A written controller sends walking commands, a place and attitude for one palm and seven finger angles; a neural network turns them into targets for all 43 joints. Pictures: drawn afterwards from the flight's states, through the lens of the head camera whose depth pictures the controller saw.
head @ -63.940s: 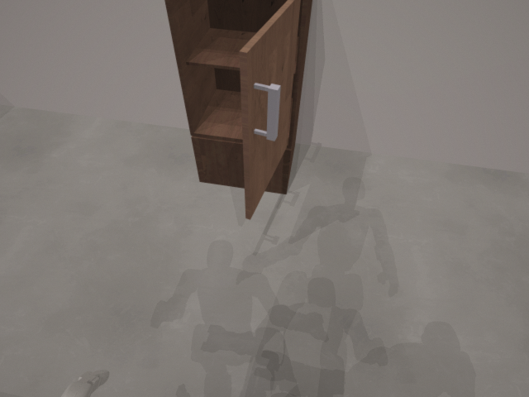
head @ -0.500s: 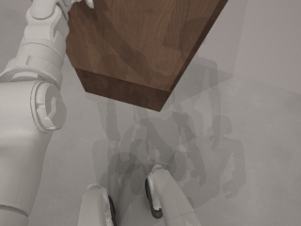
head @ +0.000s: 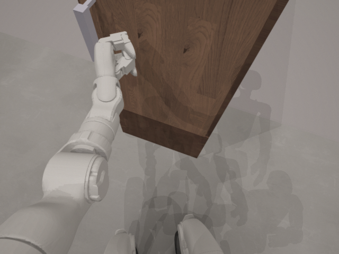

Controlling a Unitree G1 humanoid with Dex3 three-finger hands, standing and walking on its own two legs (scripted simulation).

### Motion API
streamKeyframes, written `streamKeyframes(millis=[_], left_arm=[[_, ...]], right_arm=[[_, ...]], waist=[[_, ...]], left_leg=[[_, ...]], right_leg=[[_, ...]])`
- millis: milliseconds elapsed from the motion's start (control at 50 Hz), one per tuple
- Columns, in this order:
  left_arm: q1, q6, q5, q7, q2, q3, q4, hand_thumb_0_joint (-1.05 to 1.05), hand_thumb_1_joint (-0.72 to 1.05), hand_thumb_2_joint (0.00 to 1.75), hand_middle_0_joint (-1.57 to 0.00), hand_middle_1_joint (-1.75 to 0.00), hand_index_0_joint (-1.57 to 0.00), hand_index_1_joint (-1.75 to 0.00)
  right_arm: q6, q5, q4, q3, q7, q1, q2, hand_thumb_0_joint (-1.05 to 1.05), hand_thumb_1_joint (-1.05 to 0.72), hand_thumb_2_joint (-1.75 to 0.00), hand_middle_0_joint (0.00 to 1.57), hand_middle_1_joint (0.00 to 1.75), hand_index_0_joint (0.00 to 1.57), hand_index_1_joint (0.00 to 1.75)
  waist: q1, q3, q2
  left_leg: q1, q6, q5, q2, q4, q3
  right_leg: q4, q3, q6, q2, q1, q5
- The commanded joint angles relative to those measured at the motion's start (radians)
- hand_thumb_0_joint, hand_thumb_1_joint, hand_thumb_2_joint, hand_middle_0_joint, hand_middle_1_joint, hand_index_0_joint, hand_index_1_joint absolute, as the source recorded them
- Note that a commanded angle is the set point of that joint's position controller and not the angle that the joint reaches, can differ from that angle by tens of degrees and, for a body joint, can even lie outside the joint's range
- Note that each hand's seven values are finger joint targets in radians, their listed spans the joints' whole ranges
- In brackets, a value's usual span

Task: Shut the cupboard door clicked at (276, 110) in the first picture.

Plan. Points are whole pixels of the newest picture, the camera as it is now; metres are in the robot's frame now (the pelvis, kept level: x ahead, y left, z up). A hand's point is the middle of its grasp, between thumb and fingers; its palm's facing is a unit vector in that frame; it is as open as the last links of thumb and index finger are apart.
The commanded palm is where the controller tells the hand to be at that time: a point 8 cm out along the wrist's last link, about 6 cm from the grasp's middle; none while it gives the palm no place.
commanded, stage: pull the fist back off the door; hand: left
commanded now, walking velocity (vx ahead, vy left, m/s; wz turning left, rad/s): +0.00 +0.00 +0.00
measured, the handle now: (94, 32) +0.66 +0.11 +0.07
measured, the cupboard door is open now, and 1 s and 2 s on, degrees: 0 0 0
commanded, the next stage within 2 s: draw the hand back to the body in 0.28 s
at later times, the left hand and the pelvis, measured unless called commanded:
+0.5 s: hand (137, 76) +0.49 +0.01 +0.08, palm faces +0.01 -1.00 +0.00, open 3.1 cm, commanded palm +0.44 +0.08 +0.09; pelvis -0.01 +0.00 +0.01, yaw +0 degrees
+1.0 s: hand (65, 131) +0.33 +0.12 +0.16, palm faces -0.03 -0.99 -0.11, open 3.1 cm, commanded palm +0.30 +0.19 +0.17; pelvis +0.01 +0.01 +0.06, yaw +0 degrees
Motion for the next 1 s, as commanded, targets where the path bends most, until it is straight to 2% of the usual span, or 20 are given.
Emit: streamKeyframes(millis=[0, 80, 160, 240, 320, 380, 440, 500, 520, 580, 640, 680, 700, 760, 820, 880, 900, 920, 960, 980], left_arm=[[-0.322, -0.058, -0.006, -0.026, 0.019, -0.070, -0.173, 0.00, 0.90, 0.90, -1.30, -1.50, -1.30, -1.50], [-0.412, -0.096, -0.051, -0.013, -0.033, -0.114, -0.343, 0.00, 0.90, 0.90, -1.30, -1.50, -1.30, -1.50], [-0.469, -0.174, -0.055, 0.019, -0.005, -0.117, -0.484, 0.00, 0.90, 0.90, -1.30, -1.50, -1.30, -1.50], [-0.437, -0.169, 0.000, 0.044, -0.019, -0.153, -0.376, 0.00, 0.90, 0.90, -1.30, -1.50, -1.30, -1.50], [-0.337, -0.067, -0.001, 0.064, 0.017, -0.086, -0.156, 0.00, 0.90, 0.90, -1.30, -1.50, -1.30, -1.50], [-0.322, -0.024, -0.038, 0.058, 0.042, -0.031, -0.111, 0.00, 0.90, 0.90, -1.30, -1.50, -1.30, -1.50], [-0.200, -0.071, -0.077, 0.024, 0.190, 0.109, -0.288, 0.00, 0.90, 0.90, -1.30, -1.50, -1.30, -1.50], [-0.059, -0.137, -0.074, -0.032, 0.156, 0.047, -0.549, 0.00, 0.90, 0.90, -1.30, -1.50, -1.30, -1.50], [0.015, -0.141, -0.064, -0.048, 0.140, 0.018, -0.605, 0.00, 0.90, 0.90, -1.30, -1.50, -1.30, -1.50], [0.146, -0.084, -0.078, -0.106, 0.062, -0.098, -0.715, 0.00, 0.90, 0.90, -1.30, -1.50, -1.30, -1.50], [0.191, 0.016, -0.158, -0.166, -0.010, -0.183, -0.824, 0.00, 0.90, 0.90, -1.30, -1.50, -1.30, -1.50], [0.215, 0.063, -0.205, -0.193, -0.023, -0.202, -0.881, 0.00, 0.90, 0.90, -1.30, -1.50, -1.30, -1.50], [0.220, 0.074, -0.220, -0.199, -0.012, -0.192, -0.912, 0.00, 0.90, 0.90, -1.30, -1.50, -1.30, -1.50], [0.318, 0.077, -0.212, -0.206, 0.017, -0.183, -0.961, 0.00, 0.90, 0.90, -1.30, -1.50, -1.30, -1.50], [0.467, 0.082, -0.187, -0.211, 0.048, -0.170, -1.002, 0.00, 0.90, 0.90, -1.24, -1.44, -1.24, -1.44], [0.639, 0.124, -0.198, -0.233, 0.096, -0.122, -1.064, 0.00, 0.90, 0.90, -1.16, -1.35, -1.16, -1.35], [0.665, 0.156, -0.139, -0.207, 0.127, -0.187, -1.145, 0.00, 0.90, 0.90, -1.13, -1.32, -1.13, -1.32], [0.711, 0.183, -0.142, -0.191, 0.141, -0.155, -1.188, 0.00, 0.90, 0.90, -1.11, -1.29, -1.11, -1.29], [0.767, 0.220, -0.142, -0.182, 0.158, -0.146, -1.264, 0.00, 0.90, 0.90, -1.05, -1.23, -1.05, -1.23], [0.768, 0.237, -0.138, -0.174, 0.166, -0.141, -1.288, 0.00, 0.90, 0.90, -1.02, -1.20, -1.02, -1.20]], right_arm=[[0.010, 0.016, -0.037, -0.066, -0.010, 0.162, -0.142, 0.00, -0.90, -0.90, 0.20, 0.30, 0.20, 0.30], [0.011, 0.022, -0.048, -0.070, -0.024, 0.114, -0.133, 0.00, -0.90, -0.90, 0.20, 0.30, 0.20, 0.30], [-0.003, 0.020, -0.039, -0.074, -0.041, 0.082, -0.132, 0.00, -0.90, -0.90, 0.20, 0.30, 0.20, 0.30], [-0.002, 0.017, -0.013, -0.070, -0.048, 0.073, -0.131, 0.00, -0.90, -0.90, 0.20, 0.30, 0.20, 0.30], [0.022, 0.023, -0.017, -0.057, -0.056, 0.062, -0.139, 0.00, -0.90, -0.90, 0.20, 0.30, 0.20, 0.30], [0.029, 0.025, -0.039, -0.044, -0.062, 0.052, -0.140, 0.00, -0.90, -0.90, 0.20, 0.30, 0.20, 0.30], [0.029, 0.028, -0.103, -0.043, -0.070, 0.038, -0.135, 0.00, -0.90, -0.90, 0.20, 0.30, 0.20, 0.30], [0.020, 0.038, -0.144, -0.048, -0.066, 0.023, -0.114, 0.00, -0.90, -0.90, 0.20, 0.30, 0.20, 0.30], [0.020, 0.045, -0.153, -0.051, -0.064, 0.019, -0.110, 0.00, -0.90, -0.90, 0.20, 0.30, 0.20, 0.30], [0.024, 0.072, -0.163, -0.060, -0.067, 0.011, -0.120, 0.00, -0.90, -0.90, 0.20, 0.30, 0.20, 0.30], [0.020, 0.108, -0.180, -0.060, -0.095, -0.030, -0.123, 0.00, -0.90, -0.90, 0.20, 0.30, 0.20, 0.30], [0.006, 0.124, -0.171, -0.053, -0.116, -0.072, -0.121, 0.00, -0.90, -0.90, 0.20, 0.30, 0.20, 0.30], [-0.003, 0.128, -0.169, -0.048, -0.125, -0.085, -0.119, 0.00, -0.90, -0.90, 0.20, 0.30, 0.20, 0.30], [-0.028, 0.130, -0.166, -0.030, -0.138, -0.134, -0.109, 0.00, -0.90, -0.90, 0.20, 0.30, 0.20, 0.30], [-0.039, 0.128, -0.185, -0.020, -0.132, -0.177, -0.106, 0.00, -0.90, -0.90, 0.20, 0.30, 0.20, 0.30], [-0.036, 0.134, -0.225, -0.014, -0.127, -0.226, -0.104, 0.00, -0.90, -0.90, 0.20, 0.30, 0.20, 0.30], [-0.003, 0.138, -0.241, -0.019, -0.152, -0.264, -0.077, 0.00, -0.90, -0.90, 0.20, 0.30, 0.20, 0.30], [0.010, 0.137, -0.259, -0.017, -0.168, -0.282, -0.077, 0.00, -0.90, -0.90, 0.20, 0.30, 0.20, 0.30], [0.019, 0.137, -0.267, -0.003, -0.183, -0.314, -0.074, 0.00, -0.90, -0.90, 0.20, 0.30, 0.20, 0.30], [0.024, 0.137, -0.263, 0.004, -0.191, -0.329, -0.069, 0.00, -0.90, -0.90, 0.20, 0.30, 0.20, 0.30]], waist=[[-0.025, -0.404, -0.031], [-0.016, -0.480, 0.050], [-0.016, -0.571, 0.055], [-0.039, -0.484, -0.004], [-0.036, -0.384, -0.118], [-0.016, -0.399, -0.140], [0.091, -0.550, -0.124], [0.139, -0.626, -0.069], [0.148, -0.609, -0.070], [0.115, -0.480, -0.113], [0.091, -0.370, -0.126], [0.098, -0.296, -0.091], [0.099, -0.271, -0.111], [0.134, -0.186, -0.027], [0.172, -0.155, 0.001], [0.216, -0.155, -0.033], [0.198, -0.169, -0.103], [0.203, -0.135, -0.117], [0.211, -0.089, -0.066], [0.208, -0.049, -0.078]], left_leg=[[0.202, 0.046, 0.280, -0.071, -0.080, 0.029], [0.324, 0.036, 0.305, -0.066, -0.086, 0.014], [0.389, 0.035, 0.347, -0.061, -0.080, -0.001], [0.343, 0.040, 0.298, -0.060, -0.084, -0.006], [0.198, 0.047, 0.184, -0.072, -0.117, 0.009], [0.164, 0.049, 0.188, -0.077, -0.124, 0.016], [0.204, 0.048, 0.285, -0.082, -0.147, 0.035], [0.288, 0.045, 0.383, -0.078, -0.171, 0.055], [0.312, 0.045, 0.393, -0.074, -0.183, 0.059], [0.380, 0.050, 0.339, -0.063, -0.246, 0.063], [0.471, 0.055, 0.269, -0.062, -0.312, 0.066], [0.521, 0.053, 0.238, -0.059, -0.349, 0.056], [0.534, 0.055, 0.230, -0.059, -0.365, 0.050], [0.578, 0.051, 0.221, -0.060, -0.405, 0.038], [0.604, 0.044, 0.239, -0.058, -0.436, 0.033], [0.614, 0.042, 0.283, -0.058, -0.467, 0.039], [0.660, 0.045, 0.301, -0.060, -0.515, 0.044], [0.665, 0.048, 0.300, -0.057, -0.535, 0.045], [0.693, 0.050, 0.316, -0.055, -0.559, 0.043], [0.710, 0.051, 0.312, -0.053, -0.572, 0.043]], right_leg=[[-0.142, 0.021, 0.005, 0.025, 0.346, 0.387], [-0.134, 0.011, 0.004, 0.022, 0.321, 0.369], [-0.108, 0.013, 0.009, 0.018, 0.344, 0.400], [-0.107, 0.005, 0.013, 0.016, 0.304, 0.351], [-0.150, 0.016, 0.019, 0.014, 0.355, 0.282], [-0.156, 0.024, 0.018, 0.013, 0.395, 0.298], [-0.144, 0.050, 0.009, 0.011, 0.576, 0.434], [-0.145, 0.058, 0.003, 0.010, 0.674, 0.575], [-0.157, 0.054, 0.001, 0.013, 0.683, 0.584], [-0.242, 0.037, 0.009, 0.023, 0.676, 0.521], [-0.342, 0.029, 0.017, 0.029, 0.672, 0.403], [-0.383, 0.017, 0.017, 0.030, 0.654, 0.342], [-0.398, 0.012, 0.019, 0.029, 0.652, 0.321], [-0.411, 0.001, 0.009, 0.023, 0.635, 0.281], [-0.404, -0.008, -0.001, 0.017, 0.657, 0.283], [-0.413, -0.007, -0.004, 0.010, 0.741, 0.335], [-0.468, 0.033, 0.001, -0.009, 0.812, 0.334], [-0.494, 0.032, 0.005, -0.013, 0.833, 0.326], [-0.523, 0.034, 0.005, -0.018, 0.854, 0.342], [-0.544, 0.028, 0.007, -0.014, 0.845, 0.334]])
